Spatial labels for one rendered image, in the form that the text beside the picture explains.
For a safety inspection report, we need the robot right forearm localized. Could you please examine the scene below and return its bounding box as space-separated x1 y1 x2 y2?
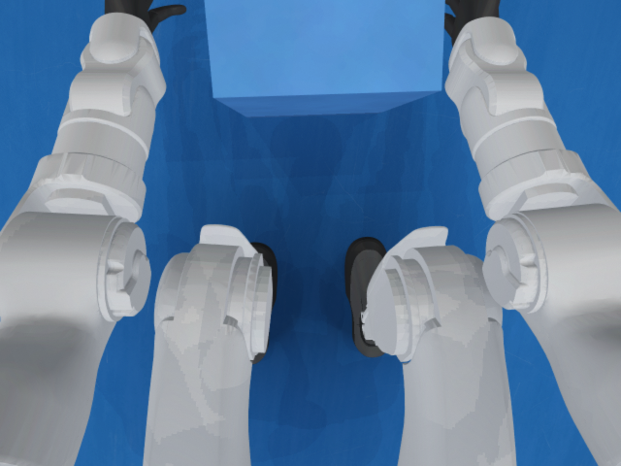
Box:
444 17 621 221

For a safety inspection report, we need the right robot upper arm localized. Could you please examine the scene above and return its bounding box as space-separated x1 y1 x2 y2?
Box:
482 203 621 466

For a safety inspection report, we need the left robot shin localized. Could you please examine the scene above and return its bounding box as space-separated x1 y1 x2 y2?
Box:
154 224 258 355

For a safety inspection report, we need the left robot upper arm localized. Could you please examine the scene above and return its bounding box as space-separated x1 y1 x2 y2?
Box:
0 212 151 466

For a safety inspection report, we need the carton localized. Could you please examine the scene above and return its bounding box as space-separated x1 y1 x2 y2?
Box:
204 0 445 118

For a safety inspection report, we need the robot left hand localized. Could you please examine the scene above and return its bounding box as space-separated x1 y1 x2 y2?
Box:
105 0 186 34

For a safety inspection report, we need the robot right hand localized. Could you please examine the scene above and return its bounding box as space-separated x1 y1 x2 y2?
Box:
444 0 501 47

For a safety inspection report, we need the robot left forearm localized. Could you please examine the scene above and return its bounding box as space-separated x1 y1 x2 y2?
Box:
0 13 166 237

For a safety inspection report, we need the left robot foot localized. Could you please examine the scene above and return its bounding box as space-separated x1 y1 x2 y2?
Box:
250 242 278 364

